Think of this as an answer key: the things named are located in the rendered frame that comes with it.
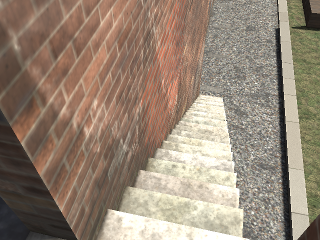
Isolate stairs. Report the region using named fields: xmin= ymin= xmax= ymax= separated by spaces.
xmin=96 ymin=94 xmax=250 ymax=240

